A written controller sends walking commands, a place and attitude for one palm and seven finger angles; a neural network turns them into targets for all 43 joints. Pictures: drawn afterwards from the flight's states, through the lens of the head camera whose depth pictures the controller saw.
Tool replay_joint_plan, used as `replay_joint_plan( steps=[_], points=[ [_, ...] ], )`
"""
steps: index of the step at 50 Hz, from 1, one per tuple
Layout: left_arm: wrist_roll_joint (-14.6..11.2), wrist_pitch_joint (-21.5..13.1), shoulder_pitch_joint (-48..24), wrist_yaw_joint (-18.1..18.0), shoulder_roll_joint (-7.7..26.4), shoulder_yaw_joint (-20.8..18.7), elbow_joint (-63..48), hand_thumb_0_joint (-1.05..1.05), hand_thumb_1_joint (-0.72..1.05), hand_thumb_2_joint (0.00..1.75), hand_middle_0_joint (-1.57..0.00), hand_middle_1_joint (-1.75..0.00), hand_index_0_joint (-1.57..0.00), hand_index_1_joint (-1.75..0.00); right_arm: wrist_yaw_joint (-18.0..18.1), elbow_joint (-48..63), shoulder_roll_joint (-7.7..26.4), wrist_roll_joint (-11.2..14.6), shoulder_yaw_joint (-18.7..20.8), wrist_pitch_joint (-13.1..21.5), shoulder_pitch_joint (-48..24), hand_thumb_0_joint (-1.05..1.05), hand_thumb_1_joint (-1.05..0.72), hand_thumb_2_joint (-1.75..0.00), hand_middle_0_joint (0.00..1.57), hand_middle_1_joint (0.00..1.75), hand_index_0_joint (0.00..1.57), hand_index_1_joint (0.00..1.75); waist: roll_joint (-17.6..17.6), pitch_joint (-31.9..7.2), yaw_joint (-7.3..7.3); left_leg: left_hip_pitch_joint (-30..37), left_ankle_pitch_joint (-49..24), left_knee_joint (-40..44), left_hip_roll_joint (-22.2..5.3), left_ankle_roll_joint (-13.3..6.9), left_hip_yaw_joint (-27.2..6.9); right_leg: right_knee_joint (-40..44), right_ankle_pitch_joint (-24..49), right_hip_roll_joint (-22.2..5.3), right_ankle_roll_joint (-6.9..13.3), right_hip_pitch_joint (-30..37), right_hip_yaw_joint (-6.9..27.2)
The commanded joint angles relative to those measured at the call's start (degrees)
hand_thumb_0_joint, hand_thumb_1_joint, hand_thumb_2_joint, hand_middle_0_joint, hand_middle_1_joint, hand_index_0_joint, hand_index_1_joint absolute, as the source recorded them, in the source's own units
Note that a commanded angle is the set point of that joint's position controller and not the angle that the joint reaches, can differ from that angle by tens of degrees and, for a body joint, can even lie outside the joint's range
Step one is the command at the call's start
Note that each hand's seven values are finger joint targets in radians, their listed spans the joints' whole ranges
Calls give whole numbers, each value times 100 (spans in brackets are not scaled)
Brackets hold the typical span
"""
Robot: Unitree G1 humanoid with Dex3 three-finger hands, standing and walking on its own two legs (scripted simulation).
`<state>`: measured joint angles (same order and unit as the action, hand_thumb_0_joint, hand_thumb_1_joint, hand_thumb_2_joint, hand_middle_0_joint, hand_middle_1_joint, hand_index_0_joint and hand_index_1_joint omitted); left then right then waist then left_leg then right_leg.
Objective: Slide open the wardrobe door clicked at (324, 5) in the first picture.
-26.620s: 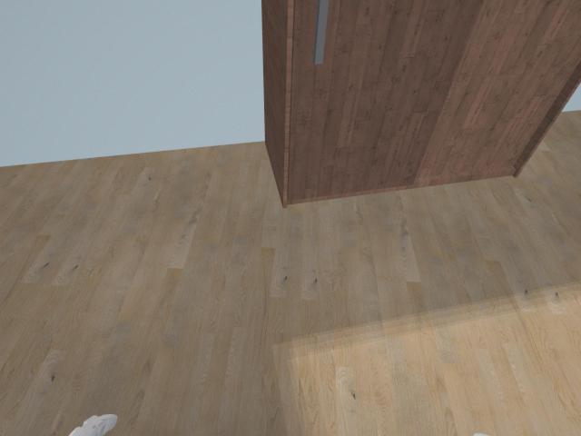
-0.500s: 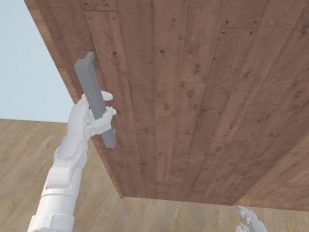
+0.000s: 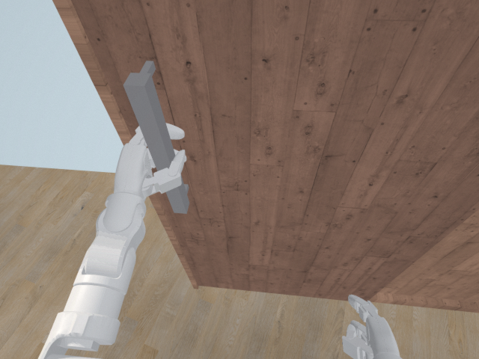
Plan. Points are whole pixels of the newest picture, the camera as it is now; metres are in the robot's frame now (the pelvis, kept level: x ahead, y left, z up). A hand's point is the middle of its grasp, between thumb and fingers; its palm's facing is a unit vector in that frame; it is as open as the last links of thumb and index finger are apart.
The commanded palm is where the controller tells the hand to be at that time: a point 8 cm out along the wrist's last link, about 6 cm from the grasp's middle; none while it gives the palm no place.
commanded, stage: step sideways, sliding the door along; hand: left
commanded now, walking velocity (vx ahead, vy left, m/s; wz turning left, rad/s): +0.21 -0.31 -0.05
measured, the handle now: (168, 150) +0.41 +0.16 +0.12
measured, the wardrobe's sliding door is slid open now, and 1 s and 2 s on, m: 0.00 0.07 0.37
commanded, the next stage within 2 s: none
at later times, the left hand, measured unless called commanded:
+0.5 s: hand (187, 171) +0.37 +0.12 +0.12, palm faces +0.27 -0.96 -0.06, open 6.3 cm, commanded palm +0.34 +0.10 +0.12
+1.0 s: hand (227, 172) +0.37 +0.06 +0.11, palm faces +0.50 -0.85 -0.17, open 7.0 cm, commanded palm +0.33 +0.03 +0.12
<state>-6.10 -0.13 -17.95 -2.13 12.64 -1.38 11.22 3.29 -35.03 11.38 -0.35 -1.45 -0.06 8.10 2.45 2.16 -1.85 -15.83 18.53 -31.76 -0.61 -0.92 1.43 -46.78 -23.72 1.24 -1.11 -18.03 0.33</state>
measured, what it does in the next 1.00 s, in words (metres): steps to the right: right foot, then right foot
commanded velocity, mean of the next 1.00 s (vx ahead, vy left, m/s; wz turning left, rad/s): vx -0.04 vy -0.29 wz -0.08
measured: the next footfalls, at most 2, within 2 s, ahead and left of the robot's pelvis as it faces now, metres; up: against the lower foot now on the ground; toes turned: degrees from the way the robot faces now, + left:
right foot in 0.22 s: +0.11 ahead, -0.13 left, +0.00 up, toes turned -4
right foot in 0.86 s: +0.19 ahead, -0.31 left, +0.00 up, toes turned -2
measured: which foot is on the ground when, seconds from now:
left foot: down 0.00-0.86, up 0.88-1.00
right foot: up 0.00-0.20, down 0.22-0.42, up 0.44-0.84, down 0.86-1.00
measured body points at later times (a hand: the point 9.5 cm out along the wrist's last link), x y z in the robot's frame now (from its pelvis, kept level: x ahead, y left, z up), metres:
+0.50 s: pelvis -0.01 -0.07 -0.02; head +0.04 -0.06 +0.43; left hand +0.35 +0.17 +0.12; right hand +0.16 -0.32 -0.12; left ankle +0.00 +0.05 -0.74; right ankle +0.05 -0.16 -0.69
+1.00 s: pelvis +0.06 -0.20 -0.01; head +0.16 -0.22 +0.43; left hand +0.34 +0.10 +0.13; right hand +0.32 -0.39 -0.11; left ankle +0.01 -0.05 -0.67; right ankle +0.15 -0.30 -0.73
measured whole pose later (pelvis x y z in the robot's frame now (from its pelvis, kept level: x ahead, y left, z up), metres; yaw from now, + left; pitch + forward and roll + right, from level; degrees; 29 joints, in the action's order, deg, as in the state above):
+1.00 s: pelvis +0.06 -0.20 -0.01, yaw +4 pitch -2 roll +0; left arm -6.3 -2.4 -7.7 -11.2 11.9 -13.7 -4.5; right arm 1.7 -32.6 14.6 2.1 0.6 6.1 0.1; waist 4.4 15.3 -4.6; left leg -22.4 37.1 -60.5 -3.1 2.5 0.1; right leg -32.2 -9.6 -3.0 1.5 -20.5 -5.7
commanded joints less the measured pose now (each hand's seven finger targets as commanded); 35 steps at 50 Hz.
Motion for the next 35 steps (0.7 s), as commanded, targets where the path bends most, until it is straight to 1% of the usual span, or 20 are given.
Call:
replay_joint_plan(
  steps=[1, 6, 9, 10, 11, 12, 13, 14, 15, 17, 19, 20, 21, 22, 23, 24, 25, 27, 30, 35],
  points=[
    [76, -495, -2614, -81, 332, -49, -1587, 0, 90, 90, -45, -140, -45, -140, -1, 726, 780, 0, 352, 35, -256, 0, -90, -90, 20, 30, 20, 30, 710, -2158, 376, 3352, -5645, 117, -1895, -932, -1480, -681, -497, -28, 52, -1730, 121],
    [40, -478, -2814, -128, 286, 97, -1061, 0, 90, 90, -45, -140, -45, -140, 164, 791, 849, 188, 302, -47, -439, 0, -90, -90, 20, 30, 20, 30, 717, -1584, 368, 1208, -2482, 566, -1803, -884, -842, 258, 480, -130, 77, -137, -262],
    [52, -493, -2901, -111, 168, 308, -852, 0, 90, 90, -45, -140, -45, -140, 234, 794, 852, 285, 242, 3, -624, 0, -90, -90, 20, 30, 20, 30, 490, -1270, 214, -675, -180, -60, -1460, -543, -306, 1021, 748, -166, 151, 1498, -287],
    [64, -437, -2885, -137, 53, 437, -770, 0, 90, 90, -45, -140, -45, -140, 247, 755, 722, 347, 175, 12, -592, 0, -90, -90, 20, 30, 20, 30, -303, -1153, 210, -1236, 687, -1067, -980, -295, 104, 1607, 574, -584, 326, 1698, 258],
    [113, -387, -2879, -196, 121, 408, -756, 0, 90, 90, -45, -140, -45, -140, 259, 809, 627, 357, 182, 38, -609, 0, -90, -90, 20, 30, 20, 30, -1887, -1145, 198, -1543, 1728, -2415, -125, -23, 378, 2978, -282, -1436, 705, 1308, 1868],
    [137, -384, -2786, -224, -6, 447, -634, 0, 90, 90, -45, -140, -45, -140, 311, 878, 675, 286, 242, 139, -780, 0, -90, -90, 20, 30, 20, 30, -2080, -977, 53, -1673, 2100, -3548, 204, 9, -125, 3616, -443, -2039, 1148, 904, 2994],
    [161, -411, -2844, -235, -164, 606, -650, 0, 90, 90, -45, -140, -45, -140, 309, 714, 693, 211, 288, 191, -611, 0, -90, -90, 20, 30, 20, 30, -1658, -865, 109, -1420, 1756, -3895, -20, 20, -379, 3705, -1083, -2051, 1202, 485, 2675],
    [155, -432, -2933, -231, -169, 646, -868, 0, 90, 90, -45, -140, -45, -140, 281, 642, 780, 259, 334, 248, -540, 0, -90, -90, 20, 30, 20, 30, -1540, -746, 178, -1449, 1535, -3930, -70, 62, -383, 3661, -977, -1914, 1226, 448, 2690],
    [188, -590, -3216, -245, -156, 636, -1167, 0, 90, 90, -45, -140, -45, -140, 260, 542, 804, 239, 315, 311, -450, 0, -90, -90, 20, 30, 20, 30, -1142, -950, 250, -1194, 1231, -3754, -139, 62, -346, 3284, -198, -1804, 1306, 510, 2223],
    [219, -788, -3304, -258, -421, 791, -1186, 0, 90, 90, -45, -140, -45, -140, 247, 423, 681, 203, 251, 311, -291, 0, -90, -90, 20, 30, 20, 30, -879, -1417, 336, -301, 1131, -2476, -153, 10, 0, 2669, 1213, -1458, 1136, 528, 987],
    [198, -909, -3252, -272, -563, 942, -1259, 0, 90, 90, -45, -140, -45, -140, 257, 377, 653, 204, 236, 326, -316, 0, -90, -90, 20, 30, 20, 30, -567, -1606, 489, 712, 407, -615, -259, 12, 121, 2003, 1177, -1145, 905, 153, 342],
    [167, -1011, -3348, -254, -627, 1079, -1413, 0, 90, 90, -45, -140, -45, -140, 279, 403, 714, 184, 275, 331, -208, 0, -90, -90, 20, 30, 20, 30, 19, -1702, 617, 1688, -69, 464, -565, -79, -126, 1052, 776, -855, 668, -590, 36],
    [128, -1127, -3497, -225, -663, 1145, -1688, 0, 90, 90, -45, -140, -45, -140, 274, 522, 971, 128, 367, 378, -231, 0, -90, -90, 20, 30, 20, 30, 1453, -1562, 554, 2396, 36, 1357, -2058, -520, -2197, -467, -203, -298, 335, -1941, -313],
    [143, -1165, -3601, -222, -783, 1375, -1926, 0, 90, 90, -45, -140, -45, -140, 195, 607, 860, 149, 342, 417, -235, 0, -90, -90, 20, 30, 20, 30, 1576, -1583, 438, 2593, -663, 1554, -3239, -1025, -3966, -1703, -579, -191, 245, -2595, 266],
    [144, -1165, -3483, -224, -563, 1199, -1850, 0, 90, 90, -45, -140, -45, -140, 141, 609, 862, 185, 363, 442, -429, 0, -90, -90, 20, 30, 20, 30, 971, -1415, 313, 2603, -1463, 1443, -3399, -1330, -3594, -2286, -259, -289, 222, -2727, 749],
    [43, -1139, -3234, -186, -648, 1153, -1755, 0, 90, 90, -45, -140, -45, -140, 143, 677, 934, 214, 473, 393, -481, 0, -90, -90, 20, 30, 20, 30, 457, -1530, 286, 2727, -2459, 1122, -3387, -1411, -3297, -2399, -235, -364, 184, -2698, 731],
    [142, -1191, -3467, -86, -751, 1426, -2391, 0, 90, 90, -45, -140, -45, -140, 67, 624, 751, 174, 398, 387, -403, 0, -90, -90, 20, 30, 20, 30, 297, -1647, 339, 2894, -3541, 692, -3002, -1239, -2600, -2405, -181, -447, 137, -2788, 601],
    [241, -1126, -3443, -8, -799, 1469, -2447, 0, 90, 90, -45, -140, -45, -140, -77, 554, 912, 219, 536, 401, -285, 0, -90, -90, 20, 30, 20, 30, 298, -1515, 361, 2739, -3986, 541, -2530, -873, -1383, -2244, 169, -482, 23, -2622, 323],
    [278, -989, -3010, 21, -843, 1477, -2550, 0, 90, 90, -45, -140, -45, -140, -137, 682, 926, 218, 595, 432, -120, 0, -90, -90, 20, 30, 20, 30, 909, -1564, 377, 2733, -4513, 523, -2003, -528, -464, -1692, 525, -349, -102, -2229, -180],
    [252, -902, -2251, -10, -640, 1272, -2795, 0, 90, 90, -45, -140, -45, -140, -219, 937, 803, 187, 576, 640, -106, 0, -90, -90, 20, 30, 20, 30, 1866, -1534, 406, 2881, -5681, 424, -1785, -284, 172, -272, 778, -161, -231, -1370, -697]
  ],
)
